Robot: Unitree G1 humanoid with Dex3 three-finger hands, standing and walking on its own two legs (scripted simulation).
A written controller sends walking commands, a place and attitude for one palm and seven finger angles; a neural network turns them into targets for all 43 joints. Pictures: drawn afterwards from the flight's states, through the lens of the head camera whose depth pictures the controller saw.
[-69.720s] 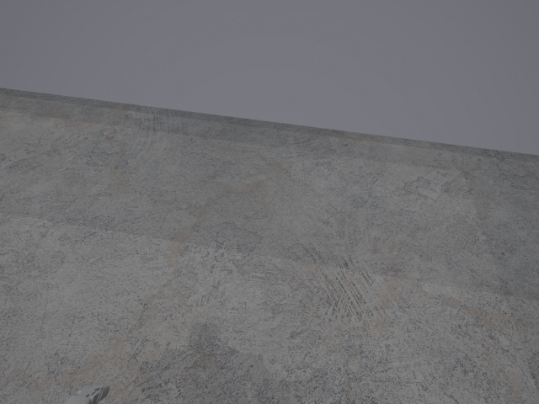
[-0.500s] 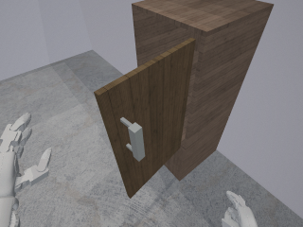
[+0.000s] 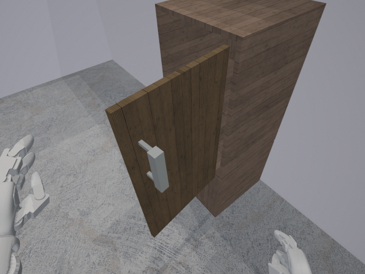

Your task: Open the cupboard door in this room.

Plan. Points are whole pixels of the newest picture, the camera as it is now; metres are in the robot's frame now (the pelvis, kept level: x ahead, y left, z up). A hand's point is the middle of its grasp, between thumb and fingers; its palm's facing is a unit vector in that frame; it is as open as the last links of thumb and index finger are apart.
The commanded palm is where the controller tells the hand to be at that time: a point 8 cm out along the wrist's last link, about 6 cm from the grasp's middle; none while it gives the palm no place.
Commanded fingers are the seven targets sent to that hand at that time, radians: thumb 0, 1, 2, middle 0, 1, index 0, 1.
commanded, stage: step back with the hand held close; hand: left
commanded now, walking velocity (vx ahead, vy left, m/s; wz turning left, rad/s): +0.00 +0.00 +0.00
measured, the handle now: (152, 165) +0.33 +0.12 +0.06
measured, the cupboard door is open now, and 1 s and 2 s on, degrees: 98 98 98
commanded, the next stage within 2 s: stop stepping back and stand still in 1.02 s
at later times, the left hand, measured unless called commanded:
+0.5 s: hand (10, 221) +0.15 +0.29 +0.15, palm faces +0.30 -0.81 -0.51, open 7.4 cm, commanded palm +0.08 +0.34 +0.17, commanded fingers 0.00 0.90 0.90 -0.20 -0.30 -0.20 -0.30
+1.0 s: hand out of the picture +0.02 +0.33 +0.17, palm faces +0.45 -0.77 -0.44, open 7.4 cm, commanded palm -0.06 +0.37 +0.17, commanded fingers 0.00 0.90 0.90 -0.20 -0.30 -0.20 -0.30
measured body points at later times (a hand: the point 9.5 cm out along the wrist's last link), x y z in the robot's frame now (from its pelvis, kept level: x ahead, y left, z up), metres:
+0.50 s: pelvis -0.07 +0.04 -0.01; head -0.04 +0.06 +0.44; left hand +0.13 +0.34 +0.17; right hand +0.11 -0.20 -0.08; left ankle +0.00 +0.13 -0.74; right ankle -0.06 -0.10 -0.74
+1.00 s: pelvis -0.19 +0.06 -0.02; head -0.17 +0.09 +0.43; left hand -0.01 +0.37 +0.19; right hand -0.01 -0.17 -0.09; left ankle -0.01 +0.14 -0.74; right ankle -0.21 -0.08 -0.69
